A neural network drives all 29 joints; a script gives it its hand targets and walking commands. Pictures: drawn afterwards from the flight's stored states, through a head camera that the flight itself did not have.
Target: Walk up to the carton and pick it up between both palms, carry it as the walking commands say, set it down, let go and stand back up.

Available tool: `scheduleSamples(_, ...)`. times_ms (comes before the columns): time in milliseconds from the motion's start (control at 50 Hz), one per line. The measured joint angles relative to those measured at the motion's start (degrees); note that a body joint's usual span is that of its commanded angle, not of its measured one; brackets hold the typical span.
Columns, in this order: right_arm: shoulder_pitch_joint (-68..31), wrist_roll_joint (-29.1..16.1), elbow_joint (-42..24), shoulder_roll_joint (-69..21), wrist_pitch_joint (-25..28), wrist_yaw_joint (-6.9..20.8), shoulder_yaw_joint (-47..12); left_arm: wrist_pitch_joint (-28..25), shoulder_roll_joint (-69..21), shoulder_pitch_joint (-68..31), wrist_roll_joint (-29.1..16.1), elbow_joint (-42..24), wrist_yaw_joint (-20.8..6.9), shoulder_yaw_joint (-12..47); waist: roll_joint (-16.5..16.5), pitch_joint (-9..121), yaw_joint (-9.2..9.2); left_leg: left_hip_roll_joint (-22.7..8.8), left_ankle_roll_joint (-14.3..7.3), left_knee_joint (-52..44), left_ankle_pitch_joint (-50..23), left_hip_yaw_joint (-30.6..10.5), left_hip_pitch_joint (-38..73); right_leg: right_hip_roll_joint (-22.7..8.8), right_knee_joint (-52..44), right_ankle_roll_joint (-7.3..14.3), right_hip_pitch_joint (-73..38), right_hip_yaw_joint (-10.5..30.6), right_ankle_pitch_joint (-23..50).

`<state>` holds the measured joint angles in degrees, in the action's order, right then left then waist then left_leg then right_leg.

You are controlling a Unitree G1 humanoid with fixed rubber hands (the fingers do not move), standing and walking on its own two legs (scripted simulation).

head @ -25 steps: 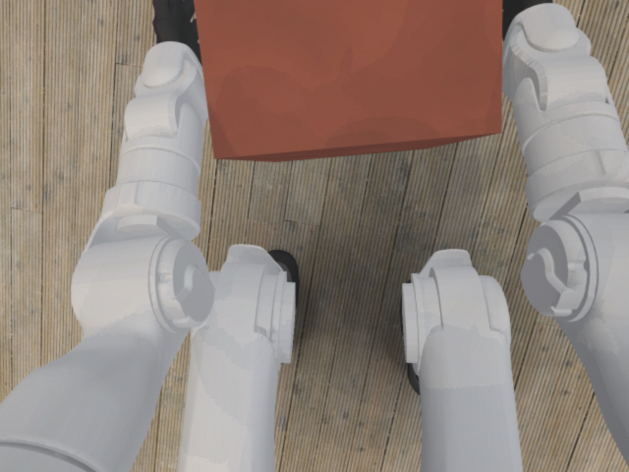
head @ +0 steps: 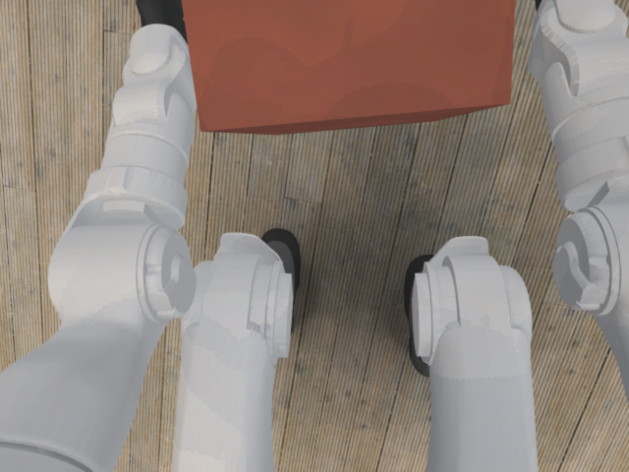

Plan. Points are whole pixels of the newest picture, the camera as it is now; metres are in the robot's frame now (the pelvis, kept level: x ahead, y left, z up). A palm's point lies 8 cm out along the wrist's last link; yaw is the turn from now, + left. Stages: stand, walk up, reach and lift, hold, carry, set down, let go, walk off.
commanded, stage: set down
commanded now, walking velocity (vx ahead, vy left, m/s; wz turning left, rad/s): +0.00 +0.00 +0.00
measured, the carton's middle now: out of the picture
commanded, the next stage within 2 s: let go in 1.54 s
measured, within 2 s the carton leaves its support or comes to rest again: neither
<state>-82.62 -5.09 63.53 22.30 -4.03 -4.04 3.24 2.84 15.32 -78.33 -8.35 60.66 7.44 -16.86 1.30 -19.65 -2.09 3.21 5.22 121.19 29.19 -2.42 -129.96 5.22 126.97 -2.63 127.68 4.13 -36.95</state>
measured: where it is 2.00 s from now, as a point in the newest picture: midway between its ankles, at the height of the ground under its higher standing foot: (350, 320)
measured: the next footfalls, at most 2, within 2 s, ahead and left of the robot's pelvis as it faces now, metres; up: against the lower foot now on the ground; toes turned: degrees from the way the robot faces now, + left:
none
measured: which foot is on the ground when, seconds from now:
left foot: down 0.00-1.00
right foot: down 0.00-1.00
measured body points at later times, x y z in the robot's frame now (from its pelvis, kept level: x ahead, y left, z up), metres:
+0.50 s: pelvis -0.01 +0.00 +0.02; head +0.37 -0.01 +0.25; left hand +0.54 +0.20 -0.14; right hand +0.58 -0.20 -0.14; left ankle +0.13 +0.14 -0.34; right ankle +0.09 -0.12 -0.34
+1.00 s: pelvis -0.02 +0.00 +0.14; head +0.35 +0.00 +0.38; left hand +0.54 +0.20 +0.01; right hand +0.58 -0.21 +0.01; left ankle +0.13 +0.14 -0.34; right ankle +0.09 -0.12 -0.34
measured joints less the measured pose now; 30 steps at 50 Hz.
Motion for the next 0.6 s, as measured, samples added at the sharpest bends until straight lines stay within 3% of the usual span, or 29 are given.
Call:
scheduleSamples(100,-3.07,-4.87,-2.81,4.44,0.27,-0.29,-2.52,-0.09,4.25,-4.05,-5.38,-2.92,0.77,6.84,-0.15,-10.54,0.18,0.11,-0.09,0.01,-0.22,0.09,4.99,-0.43,0.08,0.15,-4.97,-0.09,0.13)
scheduleSamples(200,-2.85,-8.35,-5.73,5.99,-1.59,0.07,-5.78,1.44,5.59,-3.79,-7.55,-4.07,1.63,6.82,-0.69,-10.51,-0.42,-0.88,-0.20,1.05,0.09,0.02,4.33,0.03,0.71,0.37,-3.89,-0.44,0.64)
scheduleSamples(320,-5.83,-6.28,-1.82,6.54,-2.28,0.65,-3.37,1.87,4.65,-3.95,-7.62,-4.34,1.10,7.41,-1.21,-10.30,-0.28,-0.47,0.06,1.46,0.11,0.10,4.81,-0.74,1.52,0.78,-4.44,-0.56,0.13)
scheduleSamples(420,-3.35,-6.73,-8.23,6.64,-3.49,0.55,-2.50,3.61,4.30,-1.69,-7.01,-10.63,1.99,6.48,-1.79,-10.44,-0.56,-0.35,0.26,0.65,0.46,-0.65,6.66,-1.11,0.31,1.26,-6.53,-1.42,-0.11)
scheduleSamples(600,-2.00,-4.90,-11.96,6.43,-7.81,1.23,0.40,8.79,1.72,2.22,-5.09,-20.06,3.16,4.81,-1.41,-10.36,-0.39,-0.56,-0.73,-5.16,0.34,-0.58,13.48,-1.67,-6.11,1.15,-13.75,-1.48,0.13)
